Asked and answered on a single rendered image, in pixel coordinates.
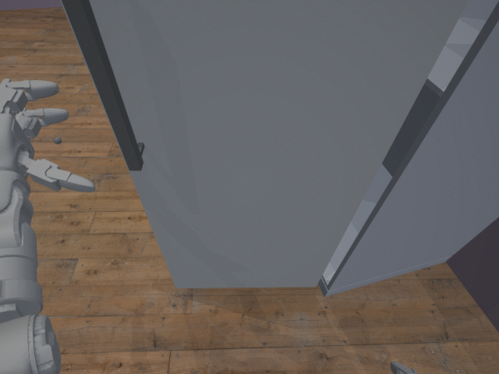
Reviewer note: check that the handle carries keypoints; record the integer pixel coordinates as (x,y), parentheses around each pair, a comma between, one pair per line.
(85,27)

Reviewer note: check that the left robot hand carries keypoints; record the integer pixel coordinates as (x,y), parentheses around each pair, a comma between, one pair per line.
(16,132)

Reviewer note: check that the robot left upper arm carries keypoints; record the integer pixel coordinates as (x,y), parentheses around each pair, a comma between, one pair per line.
(28,345)

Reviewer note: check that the fridge door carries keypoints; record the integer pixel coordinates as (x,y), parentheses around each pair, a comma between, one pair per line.
(264,122)

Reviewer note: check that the left robot forearm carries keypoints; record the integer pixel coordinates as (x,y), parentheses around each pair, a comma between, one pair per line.
(20,294)

